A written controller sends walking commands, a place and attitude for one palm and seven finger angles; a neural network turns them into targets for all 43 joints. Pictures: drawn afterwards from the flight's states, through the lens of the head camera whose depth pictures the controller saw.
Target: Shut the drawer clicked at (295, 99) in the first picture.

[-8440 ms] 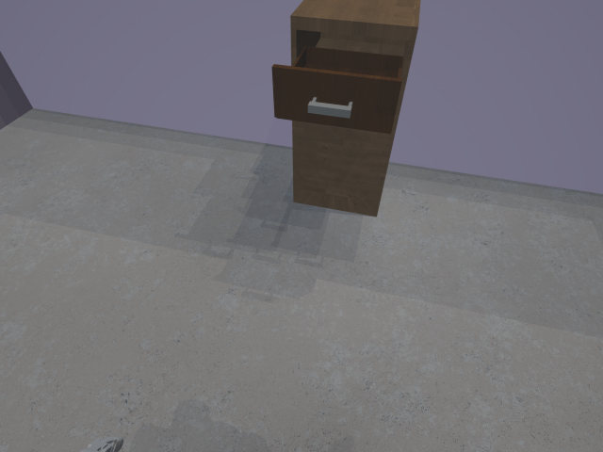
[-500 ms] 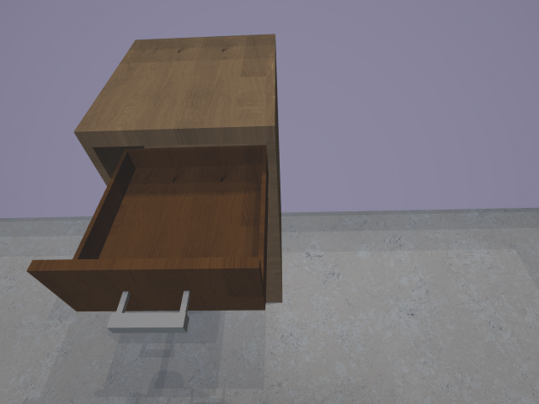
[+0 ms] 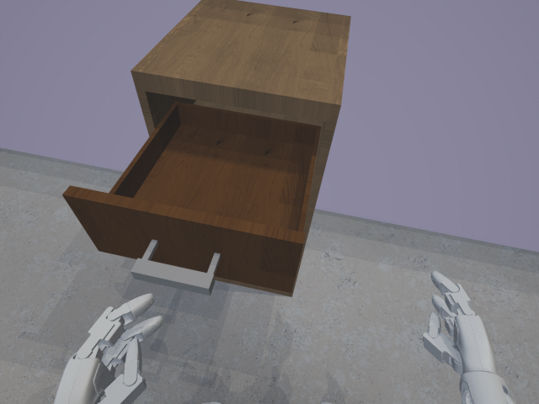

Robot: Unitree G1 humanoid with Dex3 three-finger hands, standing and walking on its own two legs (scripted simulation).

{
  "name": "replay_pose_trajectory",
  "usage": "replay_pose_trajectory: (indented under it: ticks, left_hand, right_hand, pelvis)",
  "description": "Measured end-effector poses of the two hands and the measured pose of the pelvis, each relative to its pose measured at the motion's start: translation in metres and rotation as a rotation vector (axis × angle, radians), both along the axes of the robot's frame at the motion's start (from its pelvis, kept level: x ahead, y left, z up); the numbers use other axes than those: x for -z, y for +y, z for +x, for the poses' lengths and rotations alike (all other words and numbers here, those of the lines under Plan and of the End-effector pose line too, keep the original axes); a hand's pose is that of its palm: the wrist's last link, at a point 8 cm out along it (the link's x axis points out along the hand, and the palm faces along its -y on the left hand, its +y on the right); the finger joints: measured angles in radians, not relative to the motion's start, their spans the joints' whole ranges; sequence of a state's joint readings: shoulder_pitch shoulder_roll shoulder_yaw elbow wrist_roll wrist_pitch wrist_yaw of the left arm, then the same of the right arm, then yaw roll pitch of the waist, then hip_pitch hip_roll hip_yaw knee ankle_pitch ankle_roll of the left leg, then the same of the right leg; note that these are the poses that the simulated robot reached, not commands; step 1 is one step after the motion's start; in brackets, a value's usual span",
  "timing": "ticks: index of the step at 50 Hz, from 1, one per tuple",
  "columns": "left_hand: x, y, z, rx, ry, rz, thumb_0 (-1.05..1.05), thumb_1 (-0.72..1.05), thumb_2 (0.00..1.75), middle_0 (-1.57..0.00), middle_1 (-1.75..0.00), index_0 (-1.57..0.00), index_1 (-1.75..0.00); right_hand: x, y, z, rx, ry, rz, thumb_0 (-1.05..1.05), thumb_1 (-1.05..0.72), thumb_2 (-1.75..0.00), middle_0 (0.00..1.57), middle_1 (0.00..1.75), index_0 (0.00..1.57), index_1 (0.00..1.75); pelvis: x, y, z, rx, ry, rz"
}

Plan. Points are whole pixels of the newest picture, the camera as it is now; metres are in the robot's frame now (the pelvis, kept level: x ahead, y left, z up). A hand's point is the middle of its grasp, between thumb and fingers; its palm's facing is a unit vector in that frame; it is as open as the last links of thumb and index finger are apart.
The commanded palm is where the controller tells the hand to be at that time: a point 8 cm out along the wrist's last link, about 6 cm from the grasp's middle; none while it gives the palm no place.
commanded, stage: raise the hand and make a fist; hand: left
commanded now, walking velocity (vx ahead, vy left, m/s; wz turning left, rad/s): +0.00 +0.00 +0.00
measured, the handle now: (179, 264) +0.31 +0.18 +0.01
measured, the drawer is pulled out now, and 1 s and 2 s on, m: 0.29 0.29 0.29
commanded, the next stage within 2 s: bring the fist close to the handle in 1.50 s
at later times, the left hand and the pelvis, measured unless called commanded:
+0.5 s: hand (147, 383) +0.14 +0.16 +0.05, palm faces -0.11 -0.99 -0.03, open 3.6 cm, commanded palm +0.10 +0.22 +0.06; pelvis -0.02 +0.02 -0.02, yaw -1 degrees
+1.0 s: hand (124, 375) +0.14 +0.17 +0.10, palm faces -0.01 -1.00 -0.06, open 3.2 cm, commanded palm +0.09 +0.22 +0.10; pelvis +0.00 +0.02 -0.01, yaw +0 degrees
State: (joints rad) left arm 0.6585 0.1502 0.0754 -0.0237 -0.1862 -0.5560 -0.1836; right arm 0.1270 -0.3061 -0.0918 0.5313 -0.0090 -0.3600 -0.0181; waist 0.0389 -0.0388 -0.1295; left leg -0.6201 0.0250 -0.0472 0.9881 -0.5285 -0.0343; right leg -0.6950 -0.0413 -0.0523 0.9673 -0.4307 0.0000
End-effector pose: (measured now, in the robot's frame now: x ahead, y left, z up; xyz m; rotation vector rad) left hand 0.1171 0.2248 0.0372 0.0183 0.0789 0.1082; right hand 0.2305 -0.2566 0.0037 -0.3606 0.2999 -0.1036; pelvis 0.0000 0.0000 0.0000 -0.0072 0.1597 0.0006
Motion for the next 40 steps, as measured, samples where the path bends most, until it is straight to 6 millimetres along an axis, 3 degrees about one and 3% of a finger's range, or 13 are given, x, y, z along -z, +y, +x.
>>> replay_pose_trajectory:
  ticks: [3,6,9,12,18,23,29,35,40]
  left_hand:
    - [-0.005,-0.001,0.006,0.068,-0.138,0.041,0.01,0.91,0.9,-0.49,-0.61,-0.46,-0.6]
    - [0.004,-0.011,0.019,0.189,-0.14,0.032,0.01,0.91,0.9,-0.54,-0.67,-0.53,-0.67]
    - [0.012,-0.018,0.029,0.278,-0.037,0.001,0.01,0.9,0.9,-0.6,-0.74,-0.6,-0.74]
    - [0.007,-0.014,0.029,0.26,0.048,-0.018,0.02,0.9,0.9,-0.67,-0.8,-0.66,-0.81]
    - [-0.018,0.002,0.016,0.132,0.023,0.004,0.02,0.9,0.9,-0.79,-0.93,-0.78,-0.94]
    - [-0.015,-0.005,0.009,0.183,0.024,0.01,0.02,0.91,0.9,-0.88,-1.04,-0.88,-1.05]
    - [-0.021,-0.002,0.008,0.207,0.011,0.021,0.02,0.9,0.9,-1.01,-1.17,-1.0,-1.18]
    - [-0.044,0.003,0.006,0.138,-0.069,0.019,0.02,0.9,0.9,-1.13,-1.3,-1.12,-1.31]
    - [-0.046,-0.007,0.003,0.173,-0.033,0.015,0.02,0.9,0.9,-1.23,-1.41,-1.22,-1.42]
  right_hand:
    - [0.017,0.024,0.016,-0.078,-0.026,0.031,0.01,-0.91,-0.9,0.19,0.3,0.2,0.3]
    - [0.041,0.05,0.013,-0.109,0.004,0.1,0.01,-0.91,-0.9,0.19,0.3,0.2,0.3]
    - [0.064,0.07,-0.007,-0.084,0.083,0.183,0.01,-0.91,-0.9,0.2,0.3,0.2,0.3]
    - [0.08,0.08,-0.036,-0.023,0.182,0.247,0.02,-0.91,-0.9,0.2,0.3,0.21,0.3]
    - [0.097,0.075,-0.087,0.066,0.323,0.252,0.02,-0.9,-0.9,0.2,0.3,0.21,0.3]
    - [0.096,0.055,-0.103,0.102,0.332,0.191,0.02,-0.9,-0.9,0.2,0.3,0.21,0.3]
    - [0.076,0.038,-0.095,0.148,0.25,0.143,0.02,-0.91,-0.9,0.2,0.3,0.2,0.3]
    - [0.053,0.045,-0.07,0.109,0.155,0.15,0.02,-0.91,-0.9,0.2,0.3,0.2,0.3]
    - [0.041,0.061,-0.05,0.055,0.105,0.177,0.02,-0.91,-0.9,0.2,0.3,0.2,0.3]
  pelvis:
    - [0.018,0.001,-0.009,-0.015,0.035,-0.012]
    - [0.031,0.003,-0.016,-0.012,0.054,-0.019]
    - [0.033,0.005,-0.018,-0.006,0.052,-0.022]
    - [0.028,0.009,-0.017,0.0,0.042,-0.024]
    - [0.021,0.016,-0.017,0.003,0.035,-0.022]
    - [0.023,0.021,-0.023,0.002,0.035,-0.024]
    - [0.022,0.023,-0.022,0.011,0.029,-0.025]
    - [0.016,0.026,-0.015,0.004,0.006,-0.033]
    - [0.012,0.026,-0.01,0.005,-0.006,-0.033]
